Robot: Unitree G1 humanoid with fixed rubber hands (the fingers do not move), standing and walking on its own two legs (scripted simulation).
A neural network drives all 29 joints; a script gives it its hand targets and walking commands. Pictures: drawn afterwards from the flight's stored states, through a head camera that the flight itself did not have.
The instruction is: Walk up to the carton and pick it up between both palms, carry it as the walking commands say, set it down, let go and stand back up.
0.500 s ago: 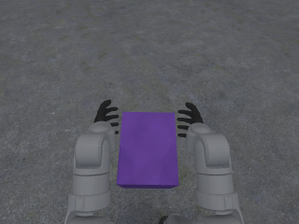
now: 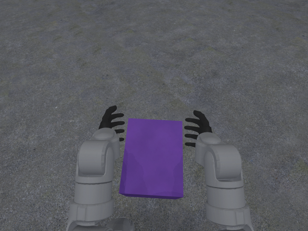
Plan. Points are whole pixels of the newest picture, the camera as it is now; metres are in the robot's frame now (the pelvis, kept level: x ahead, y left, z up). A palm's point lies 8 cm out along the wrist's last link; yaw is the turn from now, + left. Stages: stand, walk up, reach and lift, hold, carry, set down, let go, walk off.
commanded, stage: carry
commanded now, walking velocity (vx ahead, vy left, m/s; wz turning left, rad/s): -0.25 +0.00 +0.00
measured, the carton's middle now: (153, 160) +0.29 -0.01 -0.01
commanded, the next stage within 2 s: none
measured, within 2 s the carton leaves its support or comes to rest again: neither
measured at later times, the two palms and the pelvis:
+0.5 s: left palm out of the picture +0.08 +0.15 +0.11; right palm out of the picture +0.10 -0.08 +0.11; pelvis -0.22 +0.01 +0.00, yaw +3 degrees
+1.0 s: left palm out of the picture -0.11 +0.12 +0.12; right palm out of the picture -0.10 -0.11 +0.12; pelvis -0.40 -0.02 +0.00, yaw +4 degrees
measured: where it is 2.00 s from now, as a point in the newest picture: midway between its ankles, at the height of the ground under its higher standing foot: outside the picture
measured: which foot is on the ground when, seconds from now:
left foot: up 0.00-0.20, down 0.22-0.64, up 0.66-0.92, down 0.94-1.00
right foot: down 0.00-0.22, up 0.24-0.58, down 0.60-1.00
